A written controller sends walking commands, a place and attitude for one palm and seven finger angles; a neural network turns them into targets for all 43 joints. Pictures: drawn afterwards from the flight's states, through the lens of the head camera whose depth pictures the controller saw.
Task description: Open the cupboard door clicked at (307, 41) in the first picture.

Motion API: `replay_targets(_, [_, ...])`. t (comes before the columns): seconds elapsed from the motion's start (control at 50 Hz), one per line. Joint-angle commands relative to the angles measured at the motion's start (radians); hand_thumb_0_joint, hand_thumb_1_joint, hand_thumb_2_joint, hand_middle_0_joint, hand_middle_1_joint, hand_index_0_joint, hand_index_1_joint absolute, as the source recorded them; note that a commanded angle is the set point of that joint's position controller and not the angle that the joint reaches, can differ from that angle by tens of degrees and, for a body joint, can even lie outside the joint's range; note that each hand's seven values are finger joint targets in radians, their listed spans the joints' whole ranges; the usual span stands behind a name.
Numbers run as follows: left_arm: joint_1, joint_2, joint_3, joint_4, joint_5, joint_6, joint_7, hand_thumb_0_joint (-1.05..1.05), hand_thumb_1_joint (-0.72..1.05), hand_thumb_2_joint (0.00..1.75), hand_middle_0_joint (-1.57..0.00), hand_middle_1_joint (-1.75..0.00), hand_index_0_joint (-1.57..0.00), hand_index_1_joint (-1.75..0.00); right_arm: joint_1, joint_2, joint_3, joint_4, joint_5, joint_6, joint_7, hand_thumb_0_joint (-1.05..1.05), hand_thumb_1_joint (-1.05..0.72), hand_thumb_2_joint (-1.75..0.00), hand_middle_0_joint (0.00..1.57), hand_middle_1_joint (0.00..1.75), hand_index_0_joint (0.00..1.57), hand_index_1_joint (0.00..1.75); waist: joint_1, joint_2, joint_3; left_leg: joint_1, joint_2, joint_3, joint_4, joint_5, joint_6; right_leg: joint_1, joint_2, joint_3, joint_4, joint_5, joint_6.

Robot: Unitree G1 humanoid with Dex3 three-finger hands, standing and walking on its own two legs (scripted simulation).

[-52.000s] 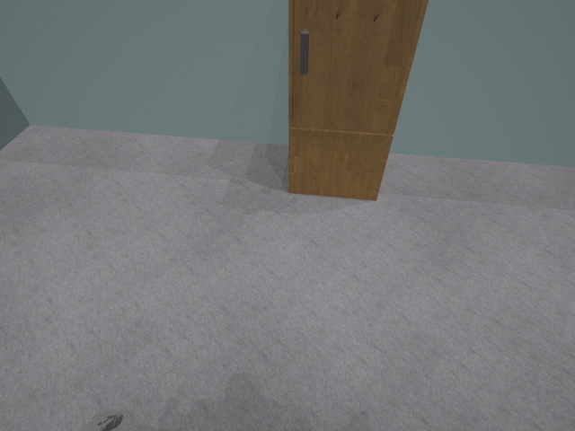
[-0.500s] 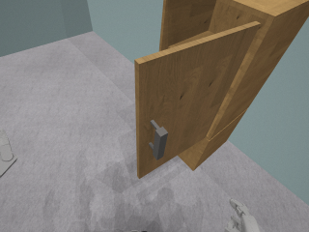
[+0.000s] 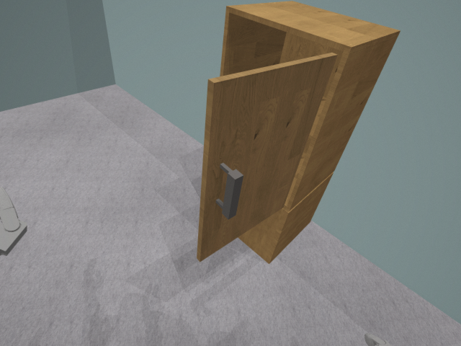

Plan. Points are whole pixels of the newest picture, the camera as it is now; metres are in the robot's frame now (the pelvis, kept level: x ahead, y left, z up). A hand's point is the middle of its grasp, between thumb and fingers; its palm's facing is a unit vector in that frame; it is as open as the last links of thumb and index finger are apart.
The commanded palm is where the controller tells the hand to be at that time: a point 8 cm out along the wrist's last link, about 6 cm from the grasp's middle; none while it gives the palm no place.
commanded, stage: stop stepping back and stand still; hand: left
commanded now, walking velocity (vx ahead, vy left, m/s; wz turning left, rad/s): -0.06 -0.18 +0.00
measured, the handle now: (226, 190) +0.49 +0.06 +0.00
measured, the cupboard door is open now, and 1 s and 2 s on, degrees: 84 84 84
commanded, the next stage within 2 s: let the arm hang, fingers relaxed in 0.72 s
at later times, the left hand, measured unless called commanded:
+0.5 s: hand (43, 236) +0.19 +0.27 +0.16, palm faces +0.47 -0.79 -0.40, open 7.4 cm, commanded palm +0.14 +0.29 +0.20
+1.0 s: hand (89, 330) +0.16 +0.25 -0.06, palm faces +0.07 -0.90 -0.43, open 7.4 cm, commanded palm none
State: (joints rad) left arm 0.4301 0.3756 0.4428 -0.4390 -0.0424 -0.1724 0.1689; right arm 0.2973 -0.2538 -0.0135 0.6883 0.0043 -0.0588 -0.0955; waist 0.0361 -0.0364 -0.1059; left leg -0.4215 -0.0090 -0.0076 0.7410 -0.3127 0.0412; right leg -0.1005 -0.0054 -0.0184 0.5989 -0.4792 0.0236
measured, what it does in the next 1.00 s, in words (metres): steps on the spot: right foot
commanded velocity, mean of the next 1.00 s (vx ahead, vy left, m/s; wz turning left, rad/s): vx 0.04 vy -0.03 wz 0.00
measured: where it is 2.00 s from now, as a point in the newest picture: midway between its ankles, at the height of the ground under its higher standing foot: outside the picture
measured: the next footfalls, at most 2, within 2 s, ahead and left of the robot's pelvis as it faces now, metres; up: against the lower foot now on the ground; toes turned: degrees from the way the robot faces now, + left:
right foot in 0.32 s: -0.05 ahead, -0.09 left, +0.00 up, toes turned -1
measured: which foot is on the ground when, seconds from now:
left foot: down 0.00-1.00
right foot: down 0.00-0.00, up 0.02-0.30, down 0.32-1.00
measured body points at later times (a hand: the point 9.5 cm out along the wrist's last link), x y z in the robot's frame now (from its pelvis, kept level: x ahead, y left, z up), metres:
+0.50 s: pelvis -0.02 +0.00 +0.01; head -0.04 +0.00 +0.46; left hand +0.16 +0.31 +0.19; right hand +0.11 -0.26 -0.08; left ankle +0.04 +0.12 -0.71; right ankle -0.12 -0.07 -0.71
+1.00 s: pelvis -0.01 +0.01 +0.00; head +0.00 -0.03 +0.45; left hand +0.15 +0.30 -0.03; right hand +0.12 -0.25 -0.13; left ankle +0.02 +0.12 -0.72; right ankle -0.09 -0.09 -0.71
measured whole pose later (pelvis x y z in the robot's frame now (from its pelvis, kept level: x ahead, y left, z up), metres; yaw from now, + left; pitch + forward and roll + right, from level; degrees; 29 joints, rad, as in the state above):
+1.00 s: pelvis -0.01 +0.01 +0.00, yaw +0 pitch +2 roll +2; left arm 0.29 0.30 0.11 0.43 0.03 0.05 0.02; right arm 0.16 -0.30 -0.01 0.81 -0.04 -0.03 -0.01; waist -0.01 0.05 -0.02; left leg -0.40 -0.05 0.01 0.68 -0.32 0.02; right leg -0.25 -0.02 0.00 0.74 -0.49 -0.01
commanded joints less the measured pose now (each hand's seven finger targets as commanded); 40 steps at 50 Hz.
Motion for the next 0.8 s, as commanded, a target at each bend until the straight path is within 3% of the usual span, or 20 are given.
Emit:
replay_targets(0.0, [-0.364, 0.203, -0.02, -0.202, 0.025, -0.072, 0.004, 0.0, 0.9, 0.9, -0.2, -0.3, -0.2, -0.3, -0.17, -0.07, -0.002, -0.177, -0.006, -0.131, -0.01, 0.0, -0.9, -0.9, 0.2, 0.3, 0.2, 0.3, -0.073, 0.387, 0.234, 0.074, 0.253, -0.566, -0.653, -0.303, 0.028, -0.286, 0.044, 0.051, 0.205, -0.012, -0.022])
replay_targets(0.04, [-0.202, 0.235, 0.029, -0.383, 0.015, -0.099, 0.005, 0.0, 0.9, 0.9, -0.2, -0.3, -0.2, -0.3, -0.176, -0.064, -0.016, -0.197, -0.018, -0.158, 0.019, 0.0, -0.9, -0.9, 0.2, 0.3, 0.2, 0.3, -0.044, 0.276, 0.058, 0.156, 0.254, -0.534, -0.683, -0.355, -0.041, -0.22, 0.048, 0.084, 0.289, -0.015, -0.034])
replay_targets(0.1, [0.229, 0.27, 0.135, -0.551, -0.018, -0.104, -0.006, 0.0, 0.9, 0.9, -0.2, -0.3, -0.2, -0.3, -0.17, -0.055, -0.031, -0.238, -0.023, -0.168, 0.059, 0.0, -0.9, -0.9, 0.2, 0.3, 0.2, 0.3, -0.012, 0.237, -0.153, 0.257, 0.204, -0.287, -0.618, -0.182, -0.025, -0.107, 0.074, 0.006, 0.186, 0.041, -0.035])
replay_targets(0.16, [0.397, 0.265, 0.176, -0.508, -0.027, -0.084, -0.005, 0.0, 0.9, 0.9, -0.2, -0.3, -0.2, -0.3, -0.177, -0.052, -0.021, -0.244, -0.03, -0.131, 0.065, 0.0, -0.9, -0.9, 0.2, 0.3, 0.2, 0.3, -0.023, 0.364, -0.102, 0.133, 0.164, -0.148, -0.611, -0.156, -0.027, -0.009, 0.103, -0.095, 0.042, -0.003, -0.041])
replay_targets(0.22, [0.35, 0.237, 0.164, -0.336, -0.035, -0.045, 0.001, 0.0, 0.9, 0.9, -0.2, -0.3, -0.2, -0.3, -0.172, -0.055, -0.024, -0.231, -0.033, -0.081, 0.035, 0.0, -0.9, -0.9, 0.2, 0.3, 0.2, 0.3, -0.046, 0.322, 0.004, -0.002, 0.157, -0.117, -0.595, -0.274, -0.06, 0.094, 0.121, -0.144, -0.129, -0.051, -0.066])
replay_targets(0.26, [0.262, 0.243, 0.156, -0.239, -0.029, -0.015, 0.003, 0.0, 0.9, 0.9, -0.2, -0.3, -0.2, -0.3, -0.158, -0.049, -0.031, -0.211, -0.028, -0.05, 0.015, 0.0, -0.9, -0.9, 0.2, 0.3, 0.2, 0.3, -0.058, 0.16, 0.054, -0.073, 0.103, -0.047, -0.402, -0.248, -0.069, 0.109, 0.035, -0.047, -0.289, -0.039, -0.103])
replay_targets(0.3, [0.158, 0.258, 0.144, -0.177, -0.04, -0.003, 0.001, 0.0, 0.9, 0.9, -0.2, -0.3, -0.2, -0.3, -0.142, -0.053, -0.03, -0.187, -0.019, -0.028, 0.013, 0.0, -0.9, -0.9, 0.2, 0.3, 0.2, 0.3, -0.062, -0.156, 0.131, -0.117, 0.047, 0.007, 0.072, -0.028, -0.056, -0.112, -0.304, 0.369, -0.484, -0.08, -0.215])
replay_targets(0.32, [0.103, 0.287, 0.167, -0.16, -0.042, -0.021, 0.004, 0.0, 0.9, 0.9, -0.2, -0.3, -0.2, -0.3, -0.145, -0.07, -0.028, -0.167, -0.024, -0.042, 0.014, 0.0, -0.9, -0.9, 0.2, 0.3, 0.2, 0.3, -0.058, -0.134, 0.15, -0.167, 0.057, 0.001, 0.171, -0.018, -0.057, -0.088, -0.321, 0.321, -0.454, 0.198, -0.226])
replay_targets(0.34, [0.05, 0.291, 0.163, -0.152, -0.032, -0.042, 0.004, 0.0, 0.9, 0.9, -0.2, -0.3, -0.2, -0.3, -0.132, -0.068, -0.026, -0.162, -0.023, -0.061, 0.02, 0.0, -0.9, -0.9, 0.2, 0.3, 0.2, 0.3, -0.069, -0.14, 0.066, -0.179, 0.065, 0.016, 0.143, -0.009, -0.057, 0.046, -0.288, 0.23, -0.352, 0.468, -0.203])
replay_targets(0.36, [0.044, 0.233, 0.111, -0.089, -0.02, -0.036, -0.003, 0.0, 0.9, 0.9, -0.2, -0.3, -0.2, -0.3, -0.113, -0.062, -0.029, -0.155, 0.002, -0.074, 0.024, 0.0, -0.9, -0.9, 0.2, 0.3, 0.2, 0.3, -0.068, -0.192, 0.005, -0.144, 0.059, 0.008, 0.103, -0.026, -0.05, 0.094, -0.246, 0.175, -0.268, 0.518, -0.17])
replay_targets(0.38, [-0.02, 0.179, 0.042, -0.087, -0.018, -0.023, -0.012, 0.0, 0.9, 0.9, -0.2, -0.3, -0.2, -0.3, -0.147, -0.072, -0.033, -0.161, 0.012, -0.08, 0.022, 0.0, -0.9, -0.9, 0.2, 0.3, 0.2, 0.3, -0.063, -0.157, 0.019, -0.056, 0.062, 0.017, 0.038, -0.001, -0.045, 0.014, -0.208, 0.136, -0.249, 0.446, -0.134])
replay_targets(0.44, [-0.063, 0.164, -0.017, -0.159, 0.0, -0.026, -0.015, 0.0, 0.9, 0.9, -0.2, -0.3, -0.2, -0.3, -0.2, -0.069, -0.015, -0.165, 0.004, -0.098, 0.009, 0.0, -0.9, -0.9, 0.2, 0.3, 0.2, 0.3, -0.039, -0.091, 0.127, 0.083, 0.034, 0.084, -0.142, 0.094, -0.008, -0.052, -0.168, 0.065, -0.207, 0.673, -0.081])
replay_targets(0.5, [-0.158, 0.217, 0.005, -0.325, 0.007, -0.049, -0.004, 0.0, 0.9, 0.9, -0.2, -0.3, -0.2, -0.3, -0.186, -0.091, -0.028, -0.177, 0.005, -0.121, -0.002, 0.0, -0.9, -0.9, 0.2, 0.3, 0.2, 0.3, -0.045, 0.077, 0.069, 0.334, 0.094, -0.003, -0.236, 0.496, 0.04, -0.136, -0.082, -0.007, -0.018, 0.741, 0.041])
replay_targets(0.54, [-0.121, 0.257, 0.068, -0.359, 0.014, -0.066, 0.003, 0.0, 0.9, 0.9, -0.2, -0.3, -0.2, -0.3, -0.162, -0.076, -0.02, -0.191, 0.004, -0.121, 0.008, 0.0, -0.9, -0.9, 0.2, 0.3, 0.2, 0.3, -0.032, 0.206, 0.042, 0.39, 0.164, -0.104, -0.228, 0.715, 0.09, -0.209, -0.01, -0.014, 0.071, 0.53, 0.052])
replay_targets(0.56, [-0.087, 0.27, 0.09, -0.392, 0.012, -0.071, 0.002, 0.0, 0.9, 0.9, -0.2, -0.3, -0.2, -0.3, -0.16, -0.058, -0.013, -0.196, -0.002, -0.123, 0.017, 0.0, -0.9, -0.9, 0.2, 0.3, 0.2, 0.3, -0.033, 0.312, 0.034, 0.35, 0.198, -0.182, -0.288, 0.722, 0.11, -0.205, 0.008, -0.008, 0.118, 0.272, 0.023])
replay_targets(0.6, [-0.03, 0.278, 0.129, -0.383, 0.013, -0.074, 0.0, 0.0, 0.9, 0.9, -0.2, -0.3, -0.2, -0.3, -0.18, -0.058, -0.02, -0.198, -0.011, -0.131, 0.027, 0.0, -0.9, -0.9, 0.2, 0.3, 0.2, 0.3, -0.021, 0.297, 0.089, 0.178, 0.232, -0.201, -0.373, 0.452, 0.089, -0.115, 0.011, 0.01, 0.024, -0.025, -0.009])
replay_targets(0.64, [0.078, 0.264, 0.166, -0.346, 0.0, -0.079, 0.002, 0.0, 0.9, 0.9, -0.2, -0.3, -0.2, -0.3, -0.177, -0.061, -0.021, -0.217, 0.001, -0.127, 0.033, 0.0, -0.9, -0.9, 0.2, 0.3, 0.2, 0.3, -0.017, 0.275, 0.096, 0.089, 0.186, -0.118, -0.357, 0.247, 0.046, -0.022, 0.011, -0.007, -0.148, 0.08, -0.018])
replay_targets(0.68, [0.224, 0.248, 0.186, -0.265, -0.011, -0.085, -0.01, 0.0, 0.9, 0.9, -0.2, -0.3, -0.2, -0.3, -0.154, -0.042, -0.026, -0.228, 0.003, -0.111, 0.041, 0.0, -0.9, -0.9, 0.2, 0.3, 0.2, 0.3, -0.033, 0.149, 0.021, 0.131, 0.087, -0.011, -0.222, 0.251, -0.022, -0.002, -0.048, 0.081, -0.266, 0.334, -0.049])
replay_targets(0.72, [0.221, 0.22, 0.166, -0.235, -0.03, -0.082, -0.014, 0.0, 0.9, 0.9, -0.2, -0.3, -0.2, -0.3, -0.14, -0.041, -0.03, -0.225, 0.014, -0.084, 0.052, 0.0, -0.9, -0.9, 0.2, 0.3, 0.2, 0.3, -0.049, -0.047, -0.032, 0.101, 0.053, 0.041, -0.086, 0.271, -0.04, 0.047, -0.155, 0.184, -0.232, 0.761, -0.049])
replay_targets(0.78, [0.228, 0.195, 0.143, -0.138, -0.033, -0.07, -0.015, 0.0, 0.9, 0.9, -0.2, -0.3, -0.2, -0.3, -0.159, -0.04, -0.023, -0.219, 0.02, -0.072, 0.042, 0.0, -0.9, -0.9, 0.2, 0.3, 0.2, 0.3, -0.034, -0.122, -0.042, -0.015, 0.03, 0.045, -0.081, 0.028, -0.029, 0.162, -0.178, 0.148, -0.17, 1.068, -0.017])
